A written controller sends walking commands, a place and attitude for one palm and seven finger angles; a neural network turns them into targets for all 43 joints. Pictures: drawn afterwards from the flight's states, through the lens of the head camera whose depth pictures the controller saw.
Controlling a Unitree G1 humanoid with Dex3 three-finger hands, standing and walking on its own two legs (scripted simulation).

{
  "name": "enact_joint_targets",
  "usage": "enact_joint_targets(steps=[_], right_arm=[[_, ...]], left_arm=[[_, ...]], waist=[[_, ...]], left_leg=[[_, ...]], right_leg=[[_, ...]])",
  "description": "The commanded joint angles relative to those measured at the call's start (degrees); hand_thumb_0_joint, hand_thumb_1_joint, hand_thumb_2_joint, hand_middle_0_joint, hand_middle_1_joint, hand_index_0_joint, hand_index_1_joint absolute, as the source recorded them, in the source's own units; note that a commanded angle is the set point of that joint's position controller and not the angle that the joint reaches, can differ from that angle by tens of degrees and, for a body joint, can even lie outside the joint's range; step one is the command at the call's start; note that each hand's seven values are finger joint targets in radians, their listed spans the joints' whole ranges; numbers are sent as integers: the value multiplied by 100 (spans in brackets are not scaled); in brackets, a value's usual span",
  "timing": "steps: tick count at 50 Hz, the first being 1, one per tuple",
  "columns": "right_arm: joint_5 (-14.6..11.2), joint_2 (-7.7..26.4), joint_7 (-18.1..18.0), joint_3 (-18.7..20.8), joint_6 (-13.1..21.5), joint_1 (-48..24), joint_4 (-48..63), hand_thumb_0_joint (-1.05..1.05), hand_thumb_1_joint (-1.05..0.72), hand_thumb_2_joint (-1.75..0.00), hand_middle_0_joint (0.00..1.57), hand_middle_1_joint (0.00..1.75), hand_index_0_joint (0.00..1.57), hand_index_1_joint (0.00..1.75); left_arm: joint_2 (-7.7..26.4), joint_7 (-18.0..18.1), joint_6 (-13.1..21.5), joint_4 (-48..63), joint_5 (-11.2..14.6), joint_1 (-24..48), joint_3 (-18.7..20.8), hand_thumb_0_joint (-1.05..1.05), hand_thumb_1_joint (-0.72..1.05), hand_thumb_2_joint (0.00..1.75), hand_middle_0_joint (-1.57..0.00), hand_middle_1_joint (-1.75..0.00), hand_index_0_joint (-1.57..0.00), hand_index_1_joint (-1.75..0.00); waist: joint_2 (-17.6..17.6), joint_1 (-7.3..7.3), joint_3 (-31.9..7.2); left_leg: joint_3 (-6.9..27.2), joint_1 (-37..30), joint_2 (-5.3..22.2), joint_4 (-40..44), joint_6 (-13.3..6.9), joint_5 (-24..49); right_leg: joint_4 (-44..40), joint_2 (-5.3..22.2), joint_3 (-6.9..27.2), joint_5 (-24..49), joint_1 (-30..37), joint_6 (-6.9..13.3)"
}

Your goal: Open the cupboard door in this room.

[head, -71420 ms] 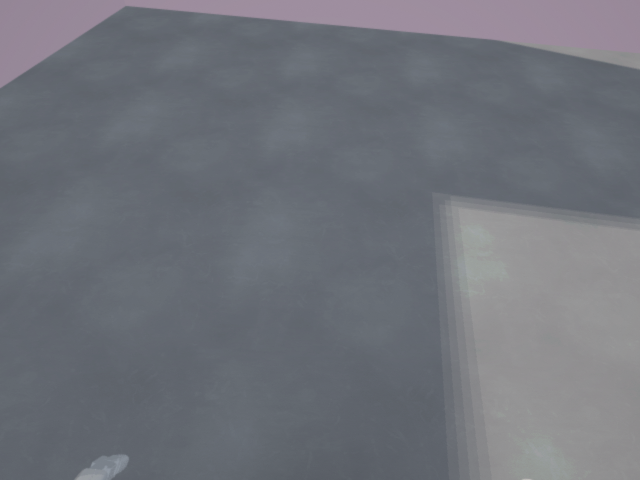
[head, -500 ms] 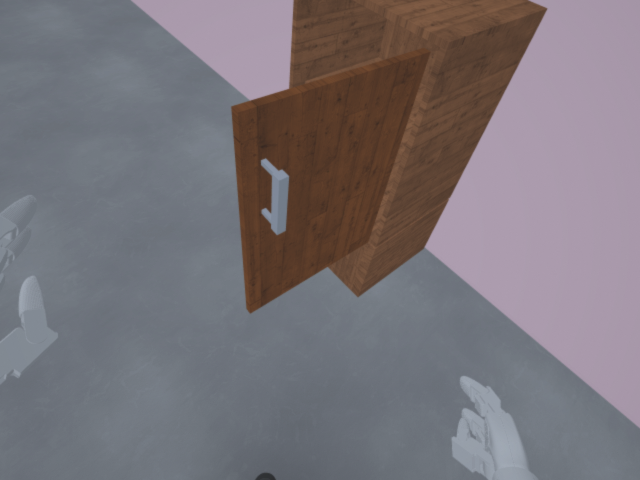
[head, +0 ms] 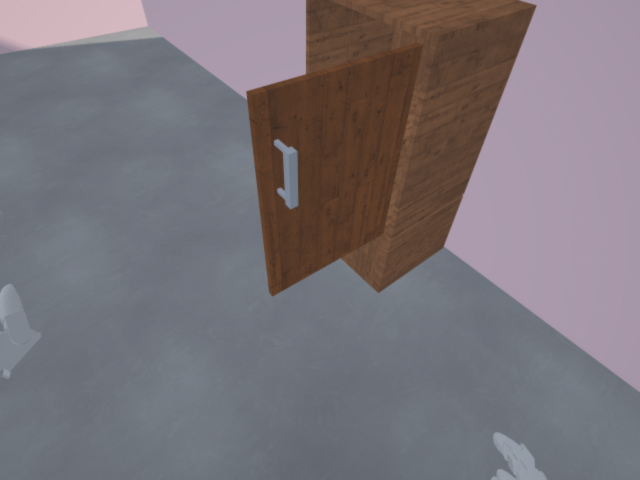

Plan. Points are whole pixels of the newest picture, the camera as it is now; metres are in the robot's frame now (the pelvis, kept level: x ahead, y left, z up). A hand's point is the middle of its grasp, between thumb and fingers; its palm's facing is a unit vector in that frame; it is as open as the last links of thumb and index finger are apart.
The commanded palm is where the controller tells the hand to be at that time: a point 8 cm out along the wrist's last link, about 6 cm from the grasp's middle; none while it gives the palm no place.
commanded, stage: stop stepping back and stand still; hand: left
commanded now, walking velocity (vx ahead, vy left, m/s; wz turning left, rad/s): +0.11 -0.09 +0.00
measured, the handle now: (285, 174) +0.68 +0.09 +0.00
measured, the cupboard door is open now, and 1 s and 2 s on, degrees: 88 88 88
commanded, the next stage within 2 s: let the arm hang, fingers relaxed in 0.32 s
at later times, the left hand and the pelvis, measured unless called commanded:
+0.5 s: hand (83, 386) +0.20 +0.26 +0.08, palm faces +0.29 -0.83 -0.47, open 7.4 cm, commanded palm none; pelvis -0.01 +0.00 +0.00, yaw +4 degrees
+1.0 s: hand out of the picture -0.03 +0.20 -0.15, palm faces +0.10 -0.96 -0.26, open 7.2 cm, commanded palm none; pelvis -0.01 +0.00 +0.01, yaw +5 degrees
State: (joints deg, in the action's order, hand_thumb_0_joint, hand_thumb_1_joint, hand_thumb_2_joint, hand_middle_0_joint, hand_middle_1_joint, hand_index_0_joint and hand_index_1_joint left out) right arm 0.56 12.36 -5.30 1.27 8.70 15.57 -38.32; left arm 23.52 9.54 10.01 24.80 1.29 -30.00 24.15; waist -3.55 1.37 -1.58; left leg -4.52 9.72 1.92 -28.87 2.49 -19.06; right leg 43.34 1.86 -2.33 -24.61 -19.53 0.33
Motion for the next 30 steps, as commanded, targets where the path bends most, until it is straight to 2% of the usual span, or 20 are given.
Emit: enact_joint_targets(steps=[1, 3, 4, 5, 6, 7, 9, 11, 15, 18, 20, 21, 22, 23, 24, 26, 27, 28, 29, 30], right_arm=[[-21, 645, 92, 111, 461, -591, 869, 0, -90, -90, 20, 30, 20, 30], [-48, 739, 107, 119, 387, -720, 891, 0, -90, -90, 20, 30, 20, 30], [-67, 695, 115, 148, 338, -722, 888, 0, -90, -90, 20, 30, 20, 30], [-93, 606, 132, 190, 269, -836, 1030, 0, -90, -90, 20, 30, 20, 30], [-89, 651, 131, 236, 202, -835, 1008, 0, -90, -90, 20, 30, 20, 30], [-67, 669, 154, 264, 139, -680, 882, 0, -90, -90, 20, 30, 20, 30], [-51, 572, 186, 160, 22, -678, 836, 0, -90, -90, 20, 30, 20, 30], [-64, 465, 159, 92, -41, -731, 865, 0, -90, -90, 20, 30, 20, 30], [-27, 529, 43, 86, 95, -797, 961, 0, -90, -90, 20, 30, 20, 30], [46, 573, 27, 94, 198, -657, 1009, 0, -90, -90, 20, 30, 20, 30], [62, 665, -5, 125, 227, -598, 1088, 0, -90, -90, 20, 30, 20, 30], [61, 1634, 651, 387, 158, -241, -356, 0, -90, -90, 20, 30, 20, 30], [37, 1216, 630, 257, -319, -102, -62, 0, -90, -90, 20, 30, 20, 30], [81, 1122, 548, 244, -420, -259, 154, 0, -90, -90, 20, 30, 20, 30], [142, 989, 541, 177, -444, -416, 137, 0, -90, -90, 20, 30, 20, 30], [186, 924, 491, 55, -490, -475, 188, 0, -90, -90, 20, 30, 20, 30], [172, 967, 464, 44, -519, -593, 120, 0, -90, -90, 20, 30, 20, 30], [128, 1001, 445, 53, -540, -672, 3, 0, -90, -90, 20, 30, 20, 30], [63, 868, 448, 58, -581, -607, -42, 0, -90, -90, 20, 30, 20, 30], [65, 720, 471, 59, -640, -430, -216, 0, -90, -90, 20, 30, 20, 30]], left_arm=[[1214, 80, 476, 1980, -59, 157, 807, 0, 90, 90, -20, -30, -20, -30], [1159, 68, 443, 1504, -41, -37, 855, 0, 90, 90, -20, -30, -20, -30], [1226, 52, 423, 1213, -56, -134, 895, 0, 90, 90, -20, -30, -20, -30], [1374, 60, 393, 1116, -48, -61, 968, 0, 90, 90, -20, -30, -20, -30], [1302, 34, 473, 1069, 17, 211, 993, 0, 90, 90, -20, -30, -20, -30], [1197, -27, 562, 876, 22, 208, 980, 0, 90, 90, -20, -30, -20, -30], [1229, -94, 629, 561, 65, -13, 1069, 0, 90, 90, -20, -30, -20, -30], [1036, -131, 730, 519, 62, 60, 869, 0, 90, 90, -20, -30, -20, -30], [955, -55, 747, 886, 24, 319, 536, 0, 90, 90, -20, -30, -20, -30], [948, 47, 671, 1424, -16, 389, 441, 0, 90, 90, -20, -30, -20, -30], [1016, 100, 671, 1733, -22, 440, 487, 0, 90, 90, -20, -30, -20, -30], [-349, -782, -411, -3220, -438, 517, -1767, 0, 90, 90, -20, -30, -20, -30], [-580, -895, -853, -3349, -282, 226, -1657, 0, 90, 90, -20, -30, -20, -30], [-725, -879, -1025, -3142, -295, 289, -1753, 0, 90, 90, -20, -30, -20, -30], [-743, -870, -1034, -3270, -327, 596, -1861, 0, 90, 90, -20, -30, -20, -30], [-563, -884, -985, -3754, -307, 969, -1883, 0, 90, 90, -20, -30, -20, -30], [-503, -885, -965, -4117, -311, 1001, -1901, 0, 90, 90, -20, -30, -20, -30], [-354, -880, -935, -4568, -339, 923, -1906, 0, 90, 90, -20, -30, -20, -30], [-86, -858, -916, -4920, -352, 987, -1911, 0, 90, 90, -20, -30, -20, -30], [1, -870, -909, -5332, -314, 1091, -1947, 0, 90, 90, -20, -30, -20, -30]], waist=[[1874, -29, 65], [1477, -208, 101], [531, -241, 82], [-954, -213, 22], [-815, -153, 103], [-417, -54, 348], [124, -31, 387], [-53, -19, 201], [-222, -172, -26], [49, -194, -228], [715, -170, -246], [1435, 315, 299], [1715, 82, 97], [1517, 95, 133], [959, 14, -256], [311, -67, -391], [-161, -231, -509], [-654, -373, -704], [-972, -306, -738], [-655, -155, -491]], left_leg=[[994, -377, 1323, 517, -1090, 3079], [361, 1131, 982, -208, -852, 1581], [-65, 1732, 446, -1357, -635, 471], [-170, 2406, -196, -2952, -422, -1134], [465, 2356, -159, -3893, -339, -1138], [679, 2268, -8, -4199, -302, -658], [558, 2230, 164, -3939, -182, -117], [395, 1916, 161, -3306, -196, 326], [-47, 908, -42, -1277, -369, 54], [-130, 108, -193, 50, -474, 245], [402, -201, 122, 808, -593, 45], [1648, 400, 927, 121, -915, 1578], [2075, 767, 1437, 711, -1268, 2231], [2022, 1083, 1447, 804, -1396, 2443], [2101, 1365, 1417, 692, -1365, 2196], [1982, 1171, 1195, 506, -1306, 3060], [1722, 1110, 1017, 262, -1140, 3259], [1293, 1077, 592, -112, -814, 2849], [815, 1163, 38, -360, -452, 1793], [625, 1007, -179, -402, -323, 903]], right_leg=[[-307, -131, -396, 27, -387, -22], [-1239, -233, -442, 798, 1369, 34], [-1820, 196, 467, 826, 1768, 265], [-2811, 1525, 2829, 410, 1553, 720], [-3339, 1883, 3366, -283, 836, 716], [-3505, 1714, 3011, -769, 301, 509], [-3300, 1550, 2249, -315, 127, 693], [-3292, 1303, 1338, 490, 119, 603], [-3459, 1171, 1081, -97, 220, 396], [-3333, 1057, 1142, -478, 405, 362], [-2777, 806, 1043, -315, 427, 194], [-935, 698, 50, 1167, -751, 136], [-197, 215, 49, 289, -458, 14], [401, 67, 196, -392, -349, -35], [613, 41, 375, -598, -157, 15], [188, -52, 425, -296, 175, 9], [-543, -41, 435, 392, 666, 6], [-1293, 114, 633, 1899, 1202, 39], [-1660, 664, 1294, 3069, 1372, 245], [-1859, 1137, 1681, 3754, 1112, 487]])
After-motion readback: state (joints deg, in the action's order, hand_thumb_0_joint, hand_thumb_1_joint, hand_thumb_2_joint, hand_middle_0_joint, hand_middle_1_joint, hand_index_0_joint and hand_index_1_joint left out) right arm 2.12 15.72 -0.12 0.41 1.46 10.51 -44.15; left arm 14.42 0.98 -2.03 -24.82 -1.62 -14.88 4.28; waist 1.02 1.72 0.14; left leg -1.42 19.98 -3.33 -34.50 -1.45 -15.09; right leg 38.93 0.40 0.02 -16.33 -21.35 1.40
